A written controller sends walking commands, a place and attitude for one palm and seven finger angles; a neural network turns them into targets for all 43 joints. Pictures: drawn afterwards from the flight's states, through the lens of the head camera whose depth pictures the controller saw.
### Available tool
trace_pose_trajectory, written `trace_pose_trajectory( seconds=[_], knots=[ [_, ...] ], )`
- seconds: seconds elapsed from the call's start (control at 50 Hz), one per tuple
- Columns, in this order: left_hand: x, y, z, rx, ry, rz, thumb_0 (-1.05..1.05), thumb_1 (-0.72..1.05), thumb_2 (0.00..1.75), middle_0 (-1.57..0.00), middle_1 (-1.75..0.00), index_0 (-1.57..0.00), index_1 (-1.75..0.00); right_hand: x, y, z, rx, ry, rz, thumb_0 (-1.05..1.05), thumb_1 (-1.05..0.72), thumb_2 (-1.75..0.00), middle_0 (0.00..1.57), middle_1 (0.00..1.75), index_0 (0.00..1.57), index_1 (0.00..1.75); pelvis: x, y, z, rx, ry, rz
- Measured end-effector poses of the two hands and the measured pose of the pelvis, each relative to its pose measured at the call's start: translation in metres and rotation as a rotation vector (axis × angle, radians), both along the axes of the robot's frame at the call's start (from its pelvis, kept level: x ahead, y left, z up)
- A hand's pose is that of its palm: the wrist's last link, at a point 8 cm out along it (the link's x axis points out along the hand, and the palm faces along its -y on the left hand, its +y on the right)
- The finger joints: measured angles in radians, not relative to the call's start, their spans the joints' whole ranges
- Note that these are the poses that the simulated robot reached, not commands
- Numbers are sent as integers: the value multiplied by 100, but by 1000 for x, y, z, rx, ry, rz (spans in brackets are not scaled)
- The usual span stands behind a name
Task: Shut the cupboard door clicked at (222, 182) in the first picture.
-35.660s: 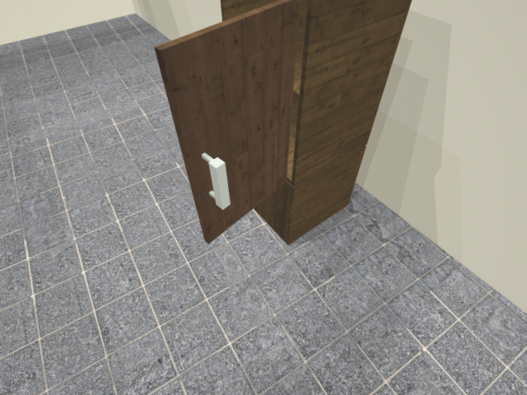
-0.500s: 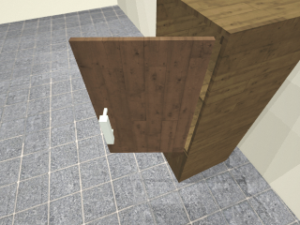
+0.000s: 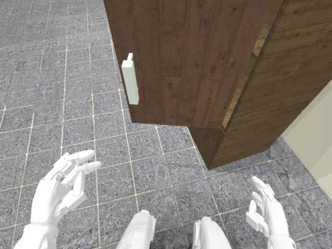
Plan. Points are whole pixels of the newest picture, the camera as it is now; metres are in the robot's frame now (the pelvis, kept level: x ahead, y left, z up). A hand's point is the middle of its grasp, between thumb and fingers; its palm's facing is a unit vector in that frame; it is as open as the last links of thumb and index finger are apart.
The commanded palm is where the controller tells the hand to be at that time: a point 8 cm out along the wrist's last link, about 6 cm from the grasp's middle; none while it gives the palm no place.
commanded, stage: raise the hand and make a fist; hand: left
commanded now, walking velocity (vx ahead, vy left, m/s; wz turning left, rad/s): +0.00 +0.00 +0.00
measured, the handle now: (132, 79) +0.55 +0.17 +0.05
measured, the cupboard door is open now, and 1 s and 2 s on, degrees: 67 67 67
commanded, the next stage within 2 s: bring the fist close to the handle in 1.40 s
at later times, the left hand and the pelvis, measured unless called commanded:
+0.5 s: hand (78, 183) +0.23 +0.22 +0.05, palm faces +0.02 -1.00 -0.02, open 3.5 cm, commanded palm +0.21 +0.27 +0.06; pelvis +0.01 +0.04 +0.01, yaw -1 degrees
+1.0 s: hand (86, 175) +0.25 +0.20 +0.06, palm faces +0.01 -1.00 -0.04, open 3.1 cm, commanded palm +0.22 +0.25 +0.06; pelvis +0.02 +0.02 +0.01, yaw +0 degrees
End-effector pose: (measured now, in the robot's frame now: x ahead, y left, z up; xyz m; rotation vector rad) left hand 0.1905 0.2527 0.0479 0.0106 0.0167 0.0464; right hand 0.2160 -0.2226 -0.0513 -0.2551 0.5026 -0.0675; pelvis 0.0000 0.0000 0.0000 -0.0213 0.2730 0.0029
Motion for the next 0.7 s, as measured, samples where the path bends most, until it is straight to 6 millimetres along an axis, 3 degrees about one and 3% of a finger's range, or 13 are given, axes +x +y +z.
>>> trace_pose_trajectory(
  seconds=[0.08,0.18,0.3,0.4,0.7],
  knots=[
    [9,0,9,7,-18,-41,2,90,90,-58,-71,-58,-71,-24,14,-9,15,63,-6,1,-90,-90,20,30,20,30,-5,7,1,-15,7,5],
    [18,5,5,-6,42,-56,2,90,90,-67,-81,-67,-81,-51,21,-12,20,134,-46,1,-90,-90,20,30,20,30,-5,17,6,-23,15,1],
    [20,14,5,1,49,-30,2,90,90,-78,-93,-78,-93,-64,18,-10,-15,178,-71,1,-90,-90,21,30,20,30,0,27,9,-29,26,-3],
    [20,17,6,2,29,-25,2,90,90,-87,-103,-87,-103,-55,17,-6,-45,181,-65,1,-90,-90,20,30,20,30,5,33,8,-34,35,-2],
    [26,16,11,13,23,-19,2,90,90,-114,-133,-115,-133,1,35,4,-19,112,8,1,-90,-90,20,30,20,30,19,31,8,-42,52,7]
  ],
)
